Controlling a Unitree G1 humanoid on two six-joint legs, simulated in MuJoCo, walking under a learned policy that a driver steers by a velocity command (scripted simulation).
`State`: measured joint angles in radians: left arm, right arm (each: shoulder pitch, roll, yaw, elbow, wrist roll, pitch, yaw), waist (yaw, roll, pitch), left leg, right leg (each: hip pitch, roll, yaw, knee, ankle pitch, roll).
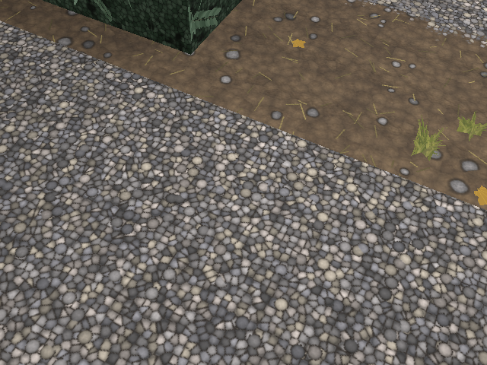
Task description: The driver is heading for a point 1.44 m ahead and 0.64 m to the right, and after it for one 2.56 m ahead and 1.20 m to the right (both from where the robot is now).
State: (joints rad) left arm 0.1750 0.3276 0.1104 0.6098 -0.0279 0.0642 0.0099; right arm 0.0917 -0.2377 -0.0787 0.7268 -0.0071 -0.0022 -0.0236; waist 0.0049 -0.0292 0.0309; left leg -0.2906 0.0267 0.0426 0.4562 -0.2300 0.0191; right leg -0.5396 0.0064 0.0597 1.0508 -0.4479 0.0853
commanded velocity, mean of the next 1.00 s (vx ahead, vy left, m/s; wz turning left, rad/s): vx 0.07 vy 0.00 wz -0.58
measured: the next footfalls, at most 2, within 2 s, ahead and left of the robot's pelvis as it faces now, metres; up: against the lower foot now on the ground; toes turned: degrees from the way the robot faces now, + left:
right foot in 0.18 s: +0.08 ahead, -0.15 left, +0.00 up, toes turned -8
left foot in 0.66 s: +0.17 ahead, +0.04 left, +0.00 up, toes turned -30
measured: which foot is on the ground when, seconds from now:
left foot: down 0.00-0.18, up 0.20-0.64, down 0.66-1.00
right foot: up 0.00-0.16, down 0.18-0.66, up 0.68-1.00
